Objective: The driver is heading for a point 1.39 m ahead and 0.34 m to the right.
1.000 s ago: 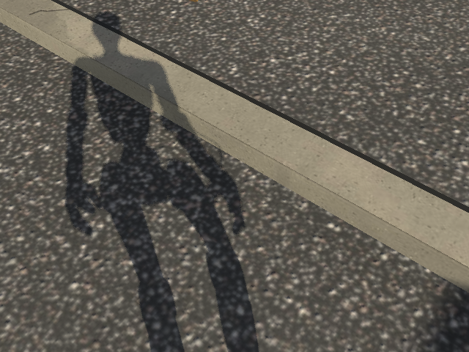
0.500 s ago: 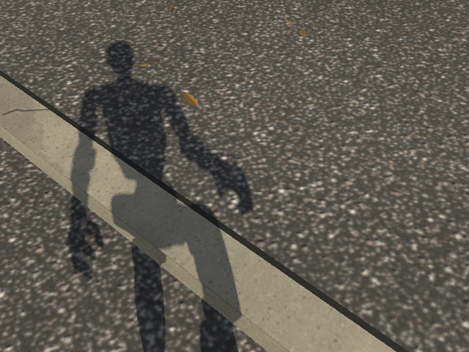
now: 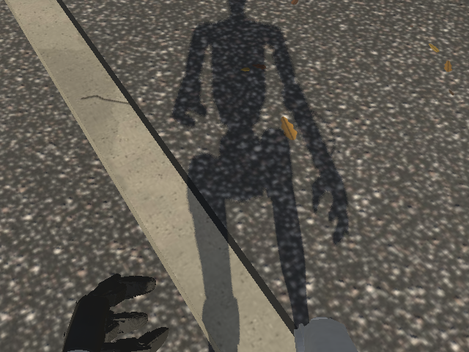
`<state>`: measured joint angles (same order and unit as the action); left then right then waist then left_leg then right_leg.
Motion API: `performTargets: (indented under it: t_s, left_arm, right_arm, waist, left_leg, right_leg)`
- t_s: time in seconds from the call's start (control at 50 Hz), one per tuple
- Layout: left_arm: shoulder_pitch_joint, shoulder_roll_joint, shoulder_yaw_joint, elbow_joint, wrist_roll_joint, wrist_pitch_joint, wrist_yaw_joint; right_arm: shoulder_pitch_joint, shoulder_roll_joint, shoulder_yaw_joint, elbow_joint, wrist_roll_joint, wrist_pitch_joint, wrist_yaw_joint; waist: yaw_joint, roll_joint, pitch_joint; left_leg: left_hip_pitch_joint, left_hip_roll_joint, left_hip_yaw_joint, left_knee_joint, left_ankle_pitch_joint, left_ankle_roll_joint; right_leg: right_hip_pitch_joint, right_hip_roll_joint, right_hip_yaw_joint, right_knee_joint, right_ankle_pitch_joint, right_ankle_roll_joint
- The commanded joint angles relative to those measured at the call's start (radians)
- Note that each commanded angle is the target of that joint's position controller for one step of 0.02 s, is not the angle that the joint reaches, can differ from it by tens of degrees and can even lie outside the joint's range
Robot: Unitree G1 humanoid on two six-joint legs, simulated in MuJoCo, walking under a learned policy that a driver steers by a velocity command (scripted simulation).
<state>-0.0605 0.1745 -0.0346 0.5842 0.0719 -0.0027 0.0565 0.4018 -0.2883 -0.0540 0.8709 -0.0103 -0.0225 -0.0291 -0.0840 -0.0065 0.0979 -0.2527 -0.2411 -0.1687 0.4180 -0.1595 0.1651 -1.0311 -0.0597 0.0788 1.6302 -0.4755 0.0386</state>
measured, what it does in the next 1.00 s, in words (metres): climbs, turning right: right foot 0.11 m higher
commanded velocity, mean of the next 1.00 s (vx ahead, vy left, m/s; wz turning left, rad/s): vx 0.04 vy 0.00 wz -0.44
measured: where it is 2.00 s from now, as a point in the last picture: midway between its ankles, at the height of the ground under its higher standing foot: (296, 345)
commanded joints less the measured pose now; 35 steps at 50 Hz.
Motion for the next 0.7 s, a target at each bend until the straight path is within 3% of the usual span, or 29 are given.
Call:
performTargets:
  t_s: [0.02,0.06,0.12,0.18,0.2,0.22,0.24,0.26,0.28,0.3,0.32,0.34,0.36,0.42,0.46,0.5,0.56,0.6,0.7]
  left_arm:
    - [0.009,0.089,0.021,-0.099,-0.014,0.017,0.013]
    - [0.028,0.073,0.016,-0.105,-0.023,0.024,0.009]
    - [0.029,0.040,0.007,-0.102,-0.033,0.023,-0.009]
    - [0.202,0.057,0.011,-0.038,-0.057,0.021,-0.015]
    - [0.287,0.077,0.023,-0.001,-0.064,0.022,-0.013]
    - [0.395,0.106,0.040,0.034,-0.064,0.021,-0.010]
    - [0.479,0.155,0.063,0.059,-0.069,0.020,-0.005]
    - [0.405,0.236,0.094,0.074,-0.049,0.036,0.008]
    - [0.264,0.171,0.079,0.023,-0.060,0.036,0.000]
    - [0.202,0.155,0.084,0.011,-0.047,0.024,0.000]
    - [0.169,0.141,0.088,0.016,-0.044,0.022,-0.006]
    - [0.163,0.142,0.079,-0.063,-0.102,-0.024,-0.009]
    - [0.147,0.168,0.087,-0.043,-0.109,-0.046,-0.008]
    - [0.253,0.160,0.091,-0.031,-0.115,-0.063,-0.001]
    - [0.315,0.174,0.098,-0.036,-0.111,-0.043,0.012]
    - [0.350,0.193,0.110,-0.047,-0.112,-0.014,0.025]
    - [0.363,0.212,0.123,-0.068,-0.113,0.020,0.038]
    - [0.361,0.221,0.128,-0.079,-0.108,0.034,0.046]
    - [0.316,0.230,0.131,-0.120,-0.103,0.045,0.057]
  right_arm:
    - [0.061,-0.166,-0.043,-0.080,0.008,0.010,-0.023]
    - [0.111,-0.154,-0.046,-0.072,0.006,0.023,-0.033]
    - [0.104,-0.109,-0.036,-0.085,-0.010,0.046,-0.048]
    - [-0.038,-0.096,-0.020,-0.123,-0.003,0.047,-0.047]
    - [-0.041,-0.098,-0.018,-0.116,0.006,0.040,-0.043]
    - [-0.085,-0.114,-0.024,-0.128,0.020,0.030,-0.039]
    - [-0.176,-0.149,-0.040,-0.158,0.026,0.030,-0.038]
    - [-0.198,-0.103,-0.035,-0.258,0.014,0.057,-0.011]
    - [-0.123,-0.064,0.000,-0.266,-0.070,0.055,-0.006]
    - [-0.118,-0.066,-0.001,-0.254,-0.078,0.058,0.000]
    - [-0.118,-0.092,-0.004,-0.256,-0.073,0.062,0.002]
    - [-0.171,-0.094,-0.011,-0.276,-0.009,0.066,-0.005]
    - [-0.156,-0.082,-0.008,-0.289,-0.002,0.066,-0.007]
    - [-0.230,-0.035,0.006,-0.338,-0.003,0.052,-0.007]
    - [-0.317,-0.015,0.013,-0.370,0.003,0.040,0.001]
    - [-0.379,-0.018,0.008,-0.384,0.012,0.035,0.009]
    - [-0.434,-0.026,-0.003,-0.387,0.027,0.029,0.015]
    - [-0.461,-0.032,-0.007,-0.384,0.026,0.019,0.016]
    - [-0.459,-0.061,-0.021,-0.356,0.030,-0.001,0.022]
  waist:
    - [0.041,0.007,-0.199]
    - [0.016,0.065,-0.234]
    - [0.012,0.090,-0.205]
    - [0.107,0.110,-0.218]
    - [0.138,0.126,-0.224]
    - [0.205,0.109,-0.229]
    - [0.292,0.013,-0.229]
    - [0.190,-0.441,-0.234]
    - [0.087,-0.195,-0.194]
    - [0.043,-0.048,-0.109]
    - [0.008,0.075,-0.042]
    - [0.052,0.070,-0.002]
    - [0.007,0.040,-0.020]
    - [0.043,0.001,-0.110]
    - [0.080,-0.020,-0.166]
    - [0.104,-0.048,-0.200]
    - [0.121,-0.094,-0.195]
    - [0.130,-0.112,-0.189]
    - [0.126,-0.124,-0.196]
  left_leg:
    - [0.208,0.287,-0.224,-0.006,0.994,-0.020]
    - [0.336,0.297,-0.193,0.029,1.115,-0.069]
    - [0.401,0.331,-0.151,0.050,1.241,-0.073]
    - [0.257,0.354,-0.052,0.063,1.443,-0.082]
    - [0.247,0.372,-0.042,0.105,1.469,-0.084]
    - [0.224,0.361,-0.001,0.260,1.457,-0.101]
    - [0.166,0.286,0.049,0.543,0.949,-0.151]
    - [-0.261,-0.031,0.137,0.977,-0.376,-0.273]
    - [-0.324,0.034,-0.027,1.139,-0.368,-0.205]
    - [-0.338,0.082,-0.034,1.164,-0.323,-0.180]
    - [-0.328,0.140,-0.009,1.074,-0.258,-0.164]
    - [-0.315,0.109,0.026,1.090,-0.274,-0.179]
    - [-0.276,0.126,0.025,1.092,-0.229,-0.183]
    - [-0.289,0.128,0.021,1.007,-0.155,-0.214]
    - [-0.347,0.118,0.013,0.923,-0.161,-0.245]
    - [-0.391,0.111,0.002,0.846,-0.171,-0.272]
    - [-0.423,0.101,-0.012,0.766,-0.176,-0.285]
    - [-0.428,0.094,-0.021,0.729,-0.172,-0.284]
    - [-0.399,0.097,-0.051,0.679,-0.177,-0.270]
  right_leg:
    - [0.029,0.036,-0.105,-0.079,0.041,-0.015]
    - [0.020,0.048,-0.114,-0.131,0.096,-0.048]
    - [0.048,0.070,-0.151,-0.212,0.052,-0.087]
    - [0.402,0.106,-0.184,-0.472,-0.003,-0.139]
    - [0.507,0.125,-0.182,-0.569,-0.006,-0.156]
    - [0.621,0.142,-0.126,-0.731,0.043,-0.202]
    - [0.748,0.090,-0.006,-1.019,0.254,-0.254]
    - [0.852,-0.189,0.705,-1.223,0.614,-0.491]
    - [0.709,-0.206,0.880,-1.241,0.547,-0.476]
    - [0.582,-0.173,0.762,-1.213,0.317,-0.422]
    - [0.501,-0.107,0.615,-1.213,0.173,-0.350]
    - [0.473,-0.059,0.570,-1.294,0.086,-0.294]
    - [0.452,-0.016,0.501,-1.287,0.070,-0.270]
    - [0.631,0.038,0.387,-1.266,0.308,-0.272]
    - [0.807,0.037,0.377,-1.247,0.474,-0.276]
    - [0.931,0.027,0.395,-1.229,0.552,-0.274]
    - [0.989,0.015,0.451,-1.221,0.555,-0.268]
    - [0.992,0.010,0.491,-1.211,0.559,-0.263]
    - [0.960,-0.020,0.601,-1.182,0.596,-0.257]
Keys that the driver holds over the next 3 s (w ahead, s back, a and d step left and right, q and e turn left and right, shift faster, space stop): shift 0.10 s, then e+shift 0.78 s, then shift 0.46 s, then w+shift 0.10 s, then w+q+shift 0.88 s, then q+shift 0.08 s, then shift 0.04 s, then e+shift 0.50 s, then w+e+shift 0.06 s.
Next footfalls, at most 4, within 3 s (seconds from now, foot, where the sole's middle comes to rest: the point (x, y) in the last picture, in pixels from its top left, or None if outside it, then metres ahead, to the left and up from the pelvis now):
0.22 right None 0.24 -0.10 -0.66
1.06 left None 0.29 0.18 -0.77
1.66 right None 0.24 -0.22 -0.66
2.16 left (294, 241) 0.66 -0.20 -0.66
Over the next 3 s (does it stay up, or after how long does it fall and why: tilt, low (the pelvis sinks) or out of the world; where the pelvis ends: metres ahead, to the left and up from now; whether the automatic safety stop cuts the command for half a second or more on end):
stays up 1.01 -0.25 0.11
